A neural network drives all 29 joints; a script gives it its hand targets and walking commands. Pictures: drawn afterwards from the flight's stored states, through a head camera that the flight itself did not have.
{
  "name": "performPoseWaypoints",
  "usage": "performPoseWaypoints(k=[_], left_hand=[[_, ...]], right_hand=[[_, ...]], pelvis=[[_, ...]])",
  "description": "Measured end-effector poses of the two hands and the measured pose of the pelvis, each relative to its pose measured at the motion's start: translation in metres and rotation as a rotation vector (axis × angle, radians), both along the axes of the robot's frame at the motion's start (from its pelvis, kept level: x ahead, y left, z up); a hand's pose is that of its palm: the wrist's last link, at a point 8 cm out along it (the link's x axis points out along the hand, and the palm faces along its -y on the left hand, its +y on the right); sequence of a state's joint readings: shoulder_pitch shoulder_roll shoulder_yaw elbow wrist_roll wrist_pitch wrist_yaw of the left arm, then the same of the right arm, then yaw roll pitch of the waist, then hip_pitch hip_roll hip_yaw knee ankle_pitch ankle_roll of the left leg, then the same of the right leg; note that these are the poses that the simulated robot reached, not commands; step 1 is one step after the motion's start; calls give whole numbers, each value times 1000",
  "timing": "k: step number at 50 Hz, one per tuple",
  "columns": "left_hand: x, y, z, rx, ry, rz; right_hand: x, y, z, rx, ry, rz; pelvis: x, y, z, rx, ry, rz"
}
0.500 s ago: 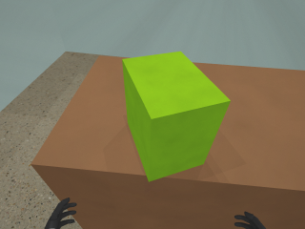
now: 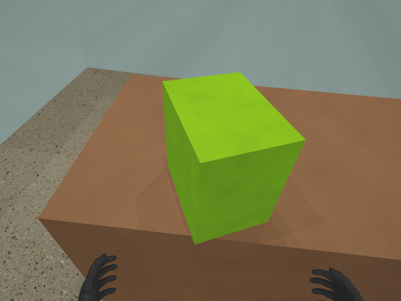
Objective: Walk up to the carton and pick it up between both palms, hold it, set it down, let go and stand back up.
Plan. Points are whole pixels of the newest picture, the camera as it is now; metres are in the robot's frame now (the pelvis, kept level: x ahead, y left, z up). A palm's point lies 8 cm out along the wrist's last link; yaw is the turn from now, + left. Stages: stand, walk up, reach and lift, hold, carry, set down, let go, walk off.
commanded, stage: reach and lift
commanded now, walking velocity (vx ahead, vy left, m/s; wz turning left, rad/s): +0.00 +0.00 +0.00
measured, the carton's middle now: (217, 155) +0.43 +0.01 +0.08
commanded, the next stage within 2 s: none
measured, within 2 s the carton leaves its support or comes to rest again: neither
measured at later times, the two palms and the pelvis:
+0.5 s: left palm (108, 286) +0.15 +0.17 +0.03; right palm (366, 296) +0.19 -0.27 +0.01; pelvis -0.01 -0.01 +0.00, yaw +0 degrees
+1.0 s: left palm (115, 245) +0.20 +0.17 +0.08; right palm (360, 253) +0.25 -0.26 +0.05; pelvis -0.02 -0.02 +0.00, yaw -1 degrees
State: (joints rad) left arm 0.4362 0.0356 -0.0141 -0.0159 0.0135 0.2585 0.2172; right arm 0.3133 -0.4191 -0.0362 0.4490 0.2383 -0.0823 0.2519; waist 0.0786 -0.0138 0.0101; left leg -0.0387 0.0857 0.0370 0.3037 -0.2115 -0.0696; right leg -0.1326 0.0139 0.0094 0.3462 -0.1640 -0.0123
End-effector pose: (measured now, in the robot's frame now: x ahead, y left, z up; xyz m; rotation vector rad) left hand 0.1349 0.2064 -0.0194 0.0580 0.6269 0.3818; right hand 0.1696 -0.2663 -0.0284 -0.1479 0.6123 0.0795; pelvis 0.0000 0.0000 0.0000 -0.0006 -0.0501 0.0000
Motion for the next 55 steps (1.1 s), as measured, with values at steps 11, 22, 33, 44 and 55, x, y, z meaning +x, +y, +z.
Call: performPoseWaypoints(k=[11,22,33,44,55], left_hand=[[13,-26,21,-17,-138,4],[18,-32,43,-23,-251,58],[26,-44,61,-51,-318,84],[56,-45,89,-29,-338,47],[74,-35,103,-36,-313,52]], right_hand=[[9,4,11,34,-101,21],[18,-3,34,49,-206,38],[32,-3,49,94,-263,52],[64,7,70,120,-304,62],[92,8,86,107,-294,51]], pelvis=[[1,-7,-1,-2,18,5],[-6,-12,-1,3,22,1],[-18,-17,-3,15,22,-9],[-23,-19,-2,16,15,-11],[-23,-19,-1,12,28,-22]])
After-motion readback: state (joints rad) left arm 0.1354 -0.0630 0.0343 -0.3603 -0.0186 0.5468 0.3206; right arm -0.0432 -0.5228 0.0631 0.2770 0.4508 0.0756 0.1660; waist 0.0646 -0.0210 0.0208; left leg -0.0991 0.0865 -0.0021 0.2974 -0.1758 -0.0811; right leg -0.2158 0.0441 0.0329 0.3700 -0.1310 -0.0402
